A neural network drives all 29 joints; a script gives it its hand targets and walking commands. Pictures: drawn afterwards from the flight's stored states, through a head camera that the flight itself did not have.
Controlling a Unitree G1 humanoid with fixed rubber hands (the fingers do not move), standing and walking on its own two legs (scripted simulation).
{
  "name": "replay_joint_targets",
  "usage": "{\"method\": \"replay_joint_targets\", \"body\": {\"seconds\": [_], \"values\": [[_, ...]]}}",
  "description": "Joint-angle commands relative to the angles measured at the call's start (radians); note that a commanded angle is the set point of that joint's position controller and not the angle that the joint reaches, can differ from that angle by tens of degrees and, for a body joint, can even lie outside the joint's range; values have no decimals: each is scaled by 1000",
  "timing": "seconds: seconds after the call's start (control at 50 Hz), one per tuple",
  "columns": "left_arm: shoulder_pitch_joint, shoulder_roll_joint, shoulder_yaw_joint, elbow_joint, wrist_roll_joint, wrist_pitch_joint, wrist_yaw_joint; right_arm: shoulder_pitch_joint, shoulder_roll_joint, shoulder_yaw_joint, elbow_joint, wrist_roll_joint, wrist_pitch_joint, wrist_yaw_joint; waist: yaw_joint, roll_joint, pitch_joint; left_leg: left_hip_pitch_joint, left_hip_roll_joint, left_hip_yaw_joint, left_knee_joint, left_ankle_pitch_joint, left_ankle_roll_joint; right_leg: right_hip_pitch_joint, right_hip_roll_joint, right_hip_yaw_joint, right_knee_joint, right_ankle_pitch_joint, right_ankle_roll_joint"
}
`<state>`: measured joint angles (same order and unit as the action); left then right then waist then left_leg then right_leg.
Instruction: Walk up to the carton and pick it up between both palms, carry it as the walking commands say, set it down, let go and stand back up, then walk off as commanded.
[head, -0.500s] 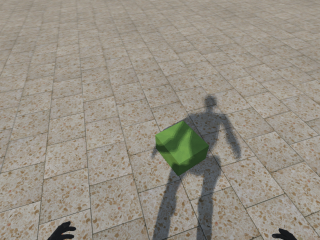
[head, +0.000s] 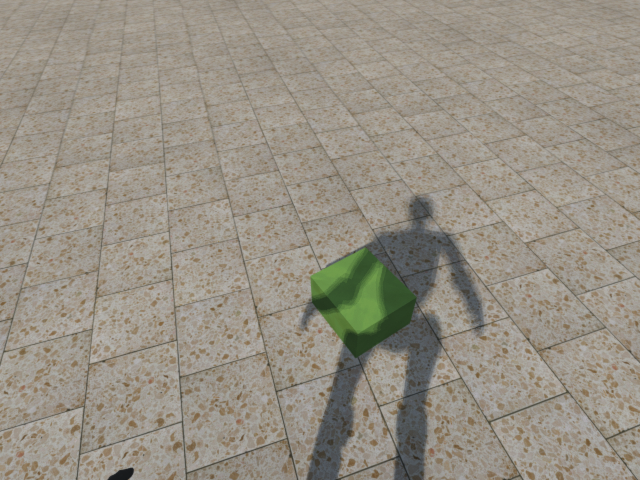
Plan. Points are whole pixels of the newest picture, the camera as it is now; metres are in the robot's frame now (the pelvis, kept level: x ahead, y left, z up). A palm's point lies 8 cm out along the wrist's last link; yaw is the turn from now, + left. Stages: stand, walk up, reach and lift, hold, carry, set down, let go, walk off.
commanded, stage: stand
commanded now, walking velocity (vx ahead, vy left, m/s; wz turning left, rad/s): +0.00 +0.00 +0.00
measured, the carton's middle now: (360, 300) +0.89 -0.08 -0.70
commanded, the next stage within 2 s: walk up in 0.18 s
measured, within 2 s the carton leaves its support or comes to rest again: neither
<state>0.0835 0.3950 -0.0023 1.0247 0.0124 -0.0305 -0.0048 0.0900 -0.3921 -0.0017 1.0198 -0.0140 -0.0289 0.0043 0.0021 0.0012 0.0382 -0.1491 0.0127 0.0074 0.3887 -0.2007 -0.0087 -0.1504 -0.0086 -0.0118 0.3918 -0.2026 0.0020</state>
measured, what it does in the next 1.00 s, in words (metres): walks ahead: right foot, then left foot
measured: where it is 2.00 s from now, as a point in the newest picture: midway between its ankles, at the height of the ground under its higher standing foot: (351, 478)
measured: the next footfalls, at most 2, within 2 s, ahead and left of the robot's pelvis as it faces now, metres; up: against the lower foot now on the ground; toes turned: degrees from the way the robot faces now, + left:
right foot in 0.60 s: +0.13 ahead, -0.16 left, +0.00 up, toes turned -5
left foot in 0.98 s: +0.29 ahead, +0.08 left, +0.00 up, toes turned -1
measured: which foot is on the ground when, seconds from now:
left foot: down 0.00-0.62, up 0.64-0.96, down 0.98-1.00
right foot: down 0.00-0.42, up 0.44-0.58, down 0.60-1.00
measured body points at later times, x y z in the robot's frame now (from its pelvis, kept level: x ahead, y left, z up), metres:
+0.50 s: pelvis +0.01 -0.01 +0.00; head +0.02 -0.01 +0.45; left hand +0.13 +0.32 -0.10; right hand +0.10 -0.35 -0.10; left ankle +0.01 +0.12 -0.74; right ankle +0.02 -0.12 -0.72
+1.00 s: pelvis +0.16 -0.03 -0.02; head +0.17 -0.03 +0.43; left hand +0.21 +0.31 -0.10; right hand +0.29 -0.36 -0.09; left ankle +0.25 +0.08 -0.75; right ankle +0.09 -0.16 -0.74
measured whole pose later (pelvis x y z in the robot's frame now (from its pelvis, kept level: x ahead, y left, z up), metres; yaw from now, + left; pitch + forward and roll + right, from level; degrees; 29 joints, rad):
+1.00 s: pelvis +0.16 -0.03 -0.02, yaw -3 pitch -2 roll +0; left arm 0.44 0.48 0.07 0.69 0.01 -0.09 -0.04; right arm 0.23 -0.45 -0.08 0.70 -0.03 -0.06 0.08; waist 0.05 0.00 0.06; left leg -0.37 0.02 0.03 0.56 -0.18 0.04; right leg -0.16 -0.03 -0.04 0.63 -0.42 -0.02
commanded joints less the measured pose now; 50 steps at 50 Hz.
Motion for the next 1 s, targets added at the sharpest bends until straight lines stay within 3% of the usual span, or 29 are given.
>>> {"method": "replay_joint_targets", "body": {"seconds": [0.0, 0.34, 0.36, 0.38, 0.4, 0.42, 0.44, 0.46, 0.48, 0.5, 0.52, 0.54, 0.56, 0.58, 0.6, 0.62, 0.64, 0.66, 0.7, 0.74, 0.82, 0.9, 0.92, 0.96, 0.98], "values": [[-47, 172, 31, -35, -1, -9, 5, -45, -169, -32, -34, 1, -9, -4, 0, 0, -53, 5, 108, -95, -77, 78, 36, 2, -112, 100, -82, 76, -35], [-42, 177, 30, -9, -2, -4, 7, -39, -175, -31, -8, 2, -4, -6, 0, 0, -52, 18, 113, -93, -93, 92, 33, 12, -116, 101, -98, 91, -32], [47, 252, 79, -92, 10, -8, -20, 39, -270, -84, -78, -23, -17, 16, -5, 3, -129, 82, 71, -94, -21, -345, 94, -33, -51, 101, -31, -315, -71], [34, 254, 90, -99, 17, -7, -29, 79, -282, -99, -75, -30, -19, 24, -20, 9, -46, 58, 108, -162, -34, -488, 126, -170, -58, 125, 36, -429, -85], [0, 231, 92, -138, 19, -7, -35, 131, -281, -111, -88, -29, -20, 24, -49, 41, 29, 90, 163, -257, -88, -537, 160, -322, -38, 99, 133, -400, -82], [-43, 194, 87, -176, 17, -8, -41, 172, -297, -128, -97, -29, -22, 22, -75, 111, 92, 163, 254, -377, -179, -581, 210, -490, 2, 32, 256, -291, -65], [-66, 187, 87, -215, 21, -16, -42, 193, -324, -145, -117, -33, -29, 22, -99, 173, 99, 174, 362, -493, -254, -559, 272, -579, -28, 48, 403, -260, -50], [-42, 204, 94, -229, 23, -22, -44, 178, -319, -147, -141, -34, -39, 21, -76, 125, 87, 161, 381, -493, -253, -498, 291, -584, -65, 109, 459, -232, -41], [12, 220, 99, -228, 14, -25, -53, 140, -307, -144, -173, -33, -44, 21, -38, 104, 64, 128, 357, -420, -241, -442, 269, -518, -88, 116, 425, -207, -35], [56, 215, 100, -228, 11, -29, -64, 94, -305, -141, -202, -34, -46, 26, -14, 137, 51, 61, 319, -322, -225, -390, 243, -418, -93, 94, 348, -191, -35], [98, 210, 107, -225, 13, -32, -73, 50, -301, -137, -230, -33, -43, 33, 7, 171, 38, -24, 268, -233, -188, -346, 214, -287, -71, 60, 272, -197, -36], [148, 208, 120, -214, 17, -34, -77, 30, -299, -134, -244, -32, -38, 41, 31, 167, 19, -123, 214, -152, -145, -326, 185, -129, -29, -8, 203, -158, -38], [222, 204, 130, -195, 17, -37, -75, 21, -288, -133, -253, -34, -29, 45, 66, 120, 3, -229, 173, -96, -60, -381, 161, 30, 19, -81, 147, -66, -33], [310, 230, 145, -172, 17, -40, -65, 56, -250, -121, -259, -41, -23, 44, 88, 19, -16, -349, 128, -57, 85, -449, 140, 183, 45, -85, 152, -84, -26], [424, 273, 164, -162, 23, -45, -49, 73, -199, -101, -275, -42, -21, 43, 135, -145, -9, -493, 60, 10, 348, -477, 117, 284, -32, 54, 52, -230, -57], [450, 402, 186, -208, 30, -60, -38, 55, -150, -79, -328, -19, -28, 40, 151, -361, -2, -655, -77, -24, 666, -448, 68, 210, -348, 704, -242, -608, -197], [322, 390, 179, -257, 11, -65, -37, 68, -246, -99, -305, -2, -18, 32, 87, -71, 48, -629, -10, -212, 739, -294, 64, 111, -402, 741, -264, -663, -243], [281, 364, 177, -273, 3, -67, -30, 123, -282, -112, -285, 1, -23, 34, 50, -20, 53, -589, 30, -196, 750, -221, 64, 78, -365, 630, -229, -598, -254], [244, 314, 164, -296, -3, -74, -22, 194, -268, -112, -274, -11, -27, 39, 9, -52, 57, -517, 73, -165, 669, -136, 39, 24, -288, 429, -192, -373, -217], [259, 285, 152, -307, -1, -80, -28, 226, -249, -112, -268, -14, -22, 55, -5, -93, 60, -417, 75, -94, 571, -103, 15, -60, -239, 265, -182, -158, -209], [313, 295, 149, -347, 1, -80, -33, 146, -215, -105, -325, -18, -15, 75, 29, -127, 68, -350, 75, -28, 365, -70, 19, -84, -224, 188, -154, -115, -221], [313, 309, 141, -391, 0, -74, -34, 122, -208, -113, -362, -11, -26, 82, 26, -143, 55, -222, 35, 26, 243, -23, 44, -127, -222, 173, -106, -104, -208], [306, 311, 138, -399, -1, -72, -32, 133, -206, -115, -366, -9, -31, 81, 12, -133, 54, -172, 21, 41, 196, -13, 51, -144, -220, 160, -71, -82, -203], [328, 267, 115, -413, -1, -69, -28, 243, -229, -133, -345, -16, -46, 64, -47, -43, -4, 50, -45, 62, 110, -72, 74, -207, -154, 83, 167, 93, -161], [352, 212, 97, -428, -7, -70, -24, 353, -289, -157, -335, -24, -55, 48, -98, 119, -78, 223, 101, -165, 10, -224, 138, -339, -69, -7, 474, 118, -112]]}}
